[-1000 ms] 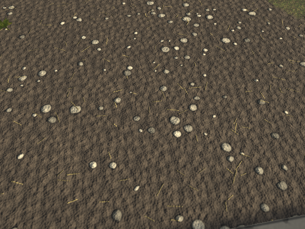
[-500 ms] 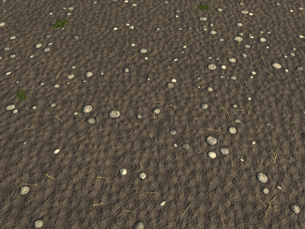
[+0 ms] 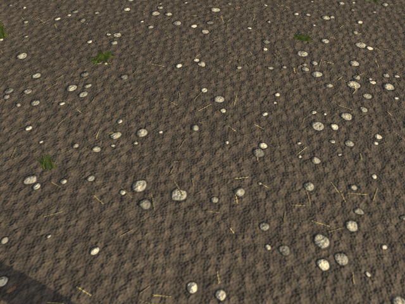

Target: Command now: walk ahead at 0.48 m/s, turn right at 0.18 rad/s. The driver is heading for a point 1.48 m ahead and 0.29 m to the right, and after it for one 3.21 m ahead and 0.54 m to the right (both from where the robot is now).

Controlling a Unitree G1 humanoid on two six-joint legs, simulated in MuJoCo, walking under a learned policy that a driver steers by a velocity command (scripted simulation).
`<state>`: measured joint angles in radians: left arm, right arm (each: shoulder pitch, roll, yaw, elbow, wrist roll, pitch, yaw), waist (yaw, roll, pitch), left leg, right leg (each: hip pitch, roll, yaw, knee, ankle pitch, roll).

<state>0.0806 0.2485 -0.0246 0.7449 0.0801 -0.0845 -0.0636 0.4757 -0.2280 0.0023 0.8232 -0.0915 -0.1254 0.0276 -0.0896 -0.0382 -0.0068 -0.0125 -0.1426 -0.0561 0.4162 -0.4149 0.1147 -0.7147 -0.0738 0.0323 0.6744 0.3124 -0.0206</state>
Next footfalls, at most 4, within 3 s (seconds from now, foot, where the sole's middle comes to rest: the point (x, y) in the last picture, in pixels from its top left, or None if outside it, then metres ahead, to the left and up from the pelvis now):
0.24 right None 0.34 -0.13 -0.90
0.58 left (183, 269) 0.69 0.02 -0.90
1.06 right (261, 244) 0.77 -0.29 -0.90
1.58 left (217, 174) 1.13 -0.16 -0.90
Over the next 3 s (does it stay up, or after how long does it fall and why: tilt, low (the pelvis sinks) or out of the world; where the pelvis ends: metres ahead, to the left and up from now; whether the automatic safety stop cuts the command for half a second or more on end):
stays up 1.73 -0.36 -0.12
